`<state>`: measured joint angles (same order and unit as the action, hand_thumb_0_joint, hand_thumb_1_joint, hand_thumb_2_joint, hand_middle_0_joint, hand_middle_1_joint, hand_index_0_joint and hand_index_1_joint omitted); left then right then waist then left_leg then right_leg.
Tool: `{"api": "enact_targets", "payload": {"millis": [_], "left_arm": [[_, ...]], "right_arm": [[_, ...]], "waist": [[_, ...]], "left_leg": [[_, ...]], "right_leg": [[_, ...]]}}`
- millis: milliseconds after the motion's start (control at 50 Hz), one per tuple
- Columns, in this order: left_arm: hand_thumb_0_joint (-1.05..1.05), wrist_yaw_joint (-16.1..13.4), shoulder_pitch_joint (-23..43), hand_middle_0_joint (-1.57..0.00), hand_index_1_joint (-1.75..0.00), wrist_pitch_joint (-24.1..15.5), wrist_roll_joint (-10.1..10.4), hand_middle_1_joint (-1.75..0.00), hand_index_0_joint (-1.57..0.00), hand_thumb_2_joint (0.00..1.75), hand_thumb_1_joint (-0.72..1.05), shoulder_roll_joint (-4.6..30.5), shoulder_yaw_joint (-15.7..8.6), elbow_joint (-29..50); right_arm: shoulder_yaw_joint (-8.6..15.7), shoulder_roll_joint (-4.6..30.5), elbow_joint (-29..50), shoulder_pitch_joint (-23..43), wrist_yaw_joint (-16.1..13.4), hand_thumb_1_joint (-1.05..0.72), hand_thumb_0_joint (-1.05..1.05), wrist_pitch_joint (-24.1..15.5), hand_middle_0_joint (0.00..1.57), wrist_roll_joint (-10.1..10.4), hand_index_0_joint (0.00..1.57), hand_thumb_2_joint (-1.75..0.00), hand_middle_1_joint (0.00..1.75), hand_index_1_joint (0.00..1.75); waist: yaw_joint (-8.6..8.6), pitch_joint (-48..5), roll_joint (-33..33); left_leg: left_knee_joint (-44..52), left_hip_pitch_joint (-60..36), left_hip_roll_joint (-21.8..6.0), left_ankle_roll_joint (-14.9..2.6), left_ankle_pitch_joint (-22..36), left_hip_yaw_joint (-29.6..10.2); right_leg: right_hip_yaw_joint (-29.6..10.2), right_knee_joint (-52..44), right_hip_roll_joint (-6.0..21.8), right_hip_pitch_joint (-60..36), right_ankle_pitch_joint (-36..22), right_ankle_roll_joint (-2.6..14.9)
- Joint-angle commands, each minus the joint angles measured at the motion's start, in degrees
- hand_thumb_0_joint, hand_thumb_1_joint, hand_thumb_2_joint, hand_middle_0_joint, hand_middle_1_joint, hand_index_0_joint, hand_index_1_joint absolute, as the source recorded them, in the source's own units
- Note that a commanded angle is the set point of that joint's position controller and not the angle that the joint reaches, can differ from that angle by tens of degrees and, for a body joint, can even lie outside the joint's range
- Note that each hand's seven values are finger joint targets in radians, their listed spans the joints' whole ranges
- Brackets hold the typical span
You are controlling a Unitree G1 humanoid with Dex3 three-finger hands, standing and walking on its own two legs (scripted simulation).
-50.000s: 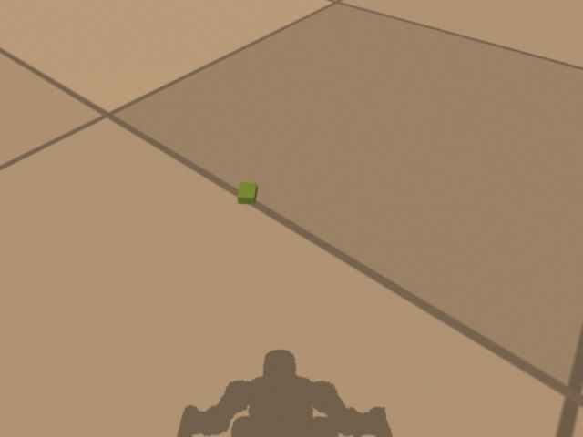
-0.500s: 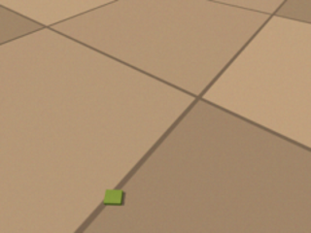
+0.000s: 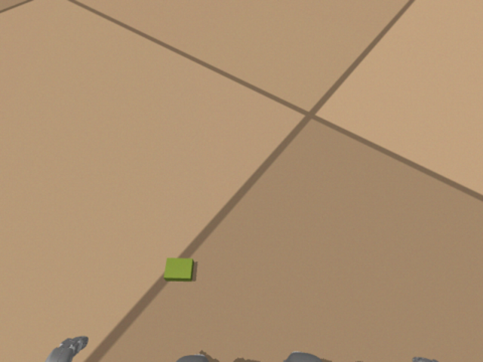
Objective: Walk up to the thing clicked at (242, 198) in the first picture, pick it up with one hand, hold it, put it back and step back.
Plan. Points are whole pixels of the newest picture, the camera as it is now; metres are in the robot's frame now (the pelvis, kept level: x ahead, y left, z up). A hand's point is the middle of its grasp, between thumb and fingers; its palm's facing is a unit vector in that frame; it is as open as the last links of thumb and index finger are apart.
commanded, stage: step back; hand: left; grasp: from above
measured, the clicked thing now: (179, 269) +0.51 +0.24 -0.74
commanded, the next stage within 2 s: none
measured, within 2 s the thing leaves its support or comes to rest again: neither
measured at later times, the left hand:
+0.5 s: hand out of the picture +0.02 +0.25 -0.14, palm faces -0.09 -0.91 -0.41, open 7.4 cm
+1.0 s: hand out of the picture -0.12 +0.29 -0.15, palm faces -0.02 -0.93 -0.36, open 7.4 cm
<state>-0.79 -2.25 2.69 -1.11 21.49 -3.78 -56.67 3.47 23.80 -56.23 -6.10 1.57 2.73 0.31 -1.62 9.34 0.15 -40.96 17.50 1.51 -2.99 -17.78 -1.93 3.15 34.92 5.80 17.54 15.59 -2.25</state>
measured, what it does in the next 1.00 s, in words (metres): walks backwards: right foot, then left foot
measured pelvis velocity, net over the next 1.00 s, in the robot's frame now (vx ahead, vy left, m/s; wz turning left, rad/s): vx -0.23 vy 0.03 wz -0.04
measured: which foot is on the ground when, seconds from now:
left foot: down 0.00-0.42, up 0.44-0.76, down 0.78-1.00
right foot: down 0.00-0.02, up 0.04-0.38, down 0.40-0.82, up 0.84-1.00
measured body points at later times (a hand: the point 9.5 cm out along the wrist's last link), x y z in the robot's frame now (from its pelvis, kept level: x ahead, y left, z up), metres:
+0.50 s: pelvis -0.09 -0.01 +0.00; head -0.04 -0.03 +0.44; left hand +0.03 +0.30 -0.11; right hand -0.01 -0.32 -0.14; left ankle -0.05 +0.12 -0.68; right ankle -0.09 -0.11 -0.72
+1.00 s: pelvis -0.23 +0.03 +0.01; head -0.18 +0.05 +0.45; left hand -0.12 +0.34 -0.12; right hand -0.14 -0.29 -0.10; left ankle -0.18 +0.14 -0.72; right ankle -0.27 -0.12 -0.63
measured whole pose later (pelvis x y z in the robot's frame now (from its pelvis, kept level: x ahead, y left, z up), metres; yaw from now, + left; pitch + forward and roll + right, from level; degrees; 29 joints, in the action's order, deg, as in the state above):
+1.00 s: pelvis -0.23 +0.03 +0.01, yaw -2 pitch -2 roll -1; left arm -0.8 -9.6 3.9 -0.5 23.0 -5.0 -47.9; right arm 2.0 20.1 -50.0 -8.4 0.1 1.8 -2.1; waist 0.3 9.0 2.6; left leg -32.3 17.8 -0.3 -1.1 -12.7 -1.8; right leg -9.0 70.2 -7.1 27.0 26.6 -0.1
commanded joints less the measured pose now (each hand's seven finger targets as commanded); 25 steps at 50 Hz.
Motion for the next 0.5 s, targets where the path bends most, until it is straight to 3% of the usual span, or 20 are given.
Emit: {"api": "enact_targets", "payload": {"millis": [0, 20, 40, 60, 80, 120, 160, 200, 240, 300, 320, 360, 380, 400, 420, 440, 460, 480], "left_arm": [[0.00, -1.25, 2.77, -0.20, -0.30, -0.37, 1.05, -0.30, -0.20, 0.90, 0.90, 8.68, -2.34, 8.23], [0.00, -1.51, 0.22, -0.20, -0.30, 0.41, 0.74, -0.30, -0.20, 0.90, 0.90, 9.41, -2.47, 7.55], [0.00, -1.66, -0.87, -0.20, -0.30, 0.45, 0.88, -0.30, -0.20, 0.90, 0.90, 8.69, -2.15, 7.63], [0.00, -2.07, -0.77, -0.20, -0.30, 0.37, 0.94, -0.30, -0.20, 0.90, 0.90, 8.60, -2.19, 7.62], [0.00, -2.38, -1.60, -0.20, -0.30, 0.27, 0.98, -0.30, -0.20, 0.90, 0.90, 9.82, -2.32, 7.12], [0.00, -2.21, -4.38, -0.20, -0.30, 0.37, 1.34, -0.30, -0.20, 0.90, 0.90, 11.23, -2.56, 6.64], [0.00, -1.80, -4.40, -0.20, -0.30, -0.05, 0.88, -0.30, -0.20, 0.90, 0.90, 11.37, -2.87, 7.71], [0.00, -1.62, -2.64, -0.20, -0.30, -0.80, 0.57, -0.30, -0.20, 0.90, 0.90, 10.97, -2.74, 9.35], [0.00, -1.39, -1.79, -0.20, -0.30, -1.23, 0.50, -0.30, -0.20, 0.90, 0.90, 10.72, -2.89, 10.32], [0.00, -0.86, -5.00, -0.20, -0.30, -1.66, 0.32, -0.30, -0.20, 0.90, 0.90, 10.29, -3.37, 9.38], [0.00, -0.71, -6.87, -0.20, -0.30, -1.80, 0.17, -0.30, -0.20, 0.90, 0.90, 9.74, -3.45, 8.60], [0.00, -0.72, -10.79, -0.20, -0.30, -2.29, -0.33, -0.30, -0.20, 0.90, 0.90, 9.41, -3.60, 6.84], [0.00, -0.72, -11.11, -0.20, -0.30, -2.74, -0.90, -0.30, -0.20, 0.90, 0.90, 12.29, -4.26, 7.32], [0.00, -0.64, -9.64, -0.20, -0.30, -2.89, -0.99, -0.30, -0.20, 0.90, 0.90, 15.70, -5.09, 8.36], [0.00, -0.59, -7.14, -0.20, -0.30, -2.71, -0.94, -0.30, -0.20, 0.90, 0.90, 20.61, -5.80, 10.34], [0.00, -0.70, -4.66, -0.20, -0.30, -2.84, -1.05, -0.30, -0.20, 0.90, 0.90, 19.57, -5.79, 11.78], [0.00, -0.72, -3.73, -0.20, -0.30, -2.79, -0.47, -0.30, -0.20, 0.90, 0.90, 16.46, -5.36, 12.28], [0.00, -0.94, -2.12, -0.20, -0.30, -2.94, -0.14, -0.30, -0.20, 0.90, 0.90, 14.12, -4.77, 13.15]], "right_arm": [[3.98, 15.81, 3.62, -4.78, -1.41, -0.90, 0.00, -1.51, 0.20, -2.03, 0.20, -0.90, 0.30, 0.30], [3.95, 14.96, 3.86, -4.81, -1.73, -0.90, 0.00, -1.84, 0.20, -2.81, 0.20, -0.90, 0.30, 0.30], [3.83, 15.69, 4.77, -3.75, -1.99, -0.90, 0.00, -2.04, 0.20, -2.52, 0.20, -0.90, 0.30, 0.30], [3.85, 15.75, 5.95, -2.40, -2.32, -0.90, 0.00, -2.11, 0.20, -2.35, 0.20, -0.90, 0.30, 0.30], [3.88, 14.99, 6.83, -0.19, -2.79, -0.90, 0.00, -2.20, 0.20, -2.22, 0.20, -0.90, 0.30, 0.30], [3.28, 12.36, 8.44, 1.91, -3.24, -0.90, 0.00, -2.27, 0.20, -2.71, 0.20, -0.90, 0.30, 0.30], [2.98, 10.29, 8.78, -1.37, -3.55, -0.90, 0.00, -2.38, 0.20, -2.42, 0.20, -0.90, 0.30, 0.30], [3.29, 10.19, 8.49, -4.84, -3.82, -0.90, 0.00, -2.32, 0.20, -1.99, 0.20, -0.90, 0.30, 0.30], [3.41, 10.83, 8.88, -5.43, -3.87, -0.90, 0.00, -2.12, 0.20, -1.81, 0.20, -0.90, 0.30, 0.30], [3.23, 12.05, 10.09, -3.27, -3.55, -0.90, 0.00, -1.61, 0.20, -1.59, 0.20, -0.90, 0.30, 0.30], [3.23, 12.38, 10.19, -2.19, -3.44, -0.90, 0.00, -1.37, 0.20, -1.51, 0.20, -0.90, 0.30, 0.30], [2.77, 11.69, 10.55, 0.13, -3.12, -0.90, 0.00, -0.90, 0.20, -0.60, 0.20, -0.90, 0.30, 0.30], [2.25, 10.32, 10.79, -0.03, -2.95, -0.90, 0.00, -0.88, 0.20, -0.04, 0.20, -0.90, 0.30, 0.30], [1.44, 7.98, 11.39, -0.12, -2.80, -0.90, 0.00, -0.93, 0.20, 0.28, 0.20, -0.90, 0.30, 0.30], [2.10, 8.54, 11.42, 2.47, -3.65, -0.90, 0.00, -0.46, 0.20, -0.11, 0.20, -0.90, 0.30, 0.30], [3.00, 10.56, 10.42, 1.25, -3.82, -0.90, 0.00, -0.34, 0.20, -0.55, 0.20, -0.90, 0.30, 0.30], [2.84, 10.94, 9.10, -0.88, -3.45, -0.90, 0.00, -0.39, 0.20, -0.30, 0.20, -0.90, 0.30, 0.30], [2.37, 10.42, 8.15, -2.51, -3.23, -0.90, 0.00, -0.48, 0.20, 0.38, 0.20, -0.90, 0.30, 0.30]], "waist": [[-0.63, -9.45, -13.03], [0.45, -11.00, -6.89], [0.39, -11.60, -8.42], [0.03, -13.18, -10.47], [1.04, -13.71, -11.61], [3.01, -14.47, -10.02], [1.63, -15.45, -7.71], [-0.38, -15.62, -6.49], [-1.20, -14.18, -6.45], [-0.28, -13.62, -7.98], [0.63, -13.64, -8.30], [2.81, -14.29, -6.60], [2.42, -15.11, -1.45], [2.25, -13.61, 9.86], [5.00, -10.34, 16.16], [3.95, -6.89, 13.18], [2.58, -5.54, 9.26], [1.25, -6.10, 6.03]], "left_leg": [[20.33, -7.65, -16.46, -5.05, 36.54, -24.51], [18.01, -8.48, -17.45, -6.84, 38.65, -22.30], [16.29, -8.77, -18.11, -7.17, 45.73, -21.30], [15.99, -9.73, -18.62, -7.15, 45.02, -21.78], [14.78, -9.67, -17.84, -8.73, 41.55, -19.35], [12.92, -11.33, -14.48, -9.04, 36.98, -12.89], [11.61, -16.82, -14.52, -10.13, 38.85, -12.89], [10.26, -21.09, -15.63, -11.55, 39.86, -14.04], [9.77, -20.36, -16.54, -12.66, 39.25, -13.58], [8.88, -14.29, -14.91, -10.33, 32.64, -10.92], [8.09, -10.95, -14.28, -9.37, 28.36, -10.25], [4.52, -4.77, -12.08, -5.85, 21.34, -7.85], [1.75, 2.12, -8.78, -2.95, 13.76, -6.01], [-7.60, 11.94, -0.72, 0.92, -2.47, -1.40], [-20.85, 10.38, 4.13, 2.23, -18.95, -2.92], [-28.16, 7.12, 3.10, 3.09, -19.36, -7.63], [-28.96, 7.32, 3.22, 3.06, -16.16, -9.21], [-29.61, 9.50, 5.24, 2.97, -13.30, -10.06]], "right_leg": [[-7.48, 18.48, -11.15, 9.66, 18.47, 4.34], [-11.88, 24.98, -10.04, 9.29, 21.30, 4.66], [-12.88, 29.07, -11.04, 10.45, 22.11, 4.76], [-14.97, 31.00, -11.67, 11.34, 21.04, 4.86], [-15.32, 32.55, -10.84, 11.41, 18.85, 4.73], [-14.44, 34.79, -10.47, 12.04, 14.05, 3.91], [-12.75, 33.63, -10.39, 13.04, 14.00, 2.45], [-11.57, 26.70, -9.36, 14.09, 14.55, 1.21], [-10.26, 20.14, -8.24, 12.20, 15.13, 0.87], [-6.25, 7.78, -7.16, 4.22, 11.97, 1.85], [-5.02, 1.32, -7.16, 0.10, 7.58, 2.39], [-4.06, -10.43, -7.15, -8.73, -5.06, 4.08], [-11.49, -9.84, -2.79, -13.33, -11.24, 6.02], [-25.64, -12.32, 7.31, -14.73, -15.33, 10.99], [-37.15, -15.41, 17.83, -2.63, -19.85, 21.18], [-38.11, -16.17, 18.57, 3.96, -20.26, 22.12], [-32.19, -15.03, 15.28, 2.96, -21.11, 19.93], [-23.66, -12.22, 10.22, -1.18, -26.36, 17.16]]}}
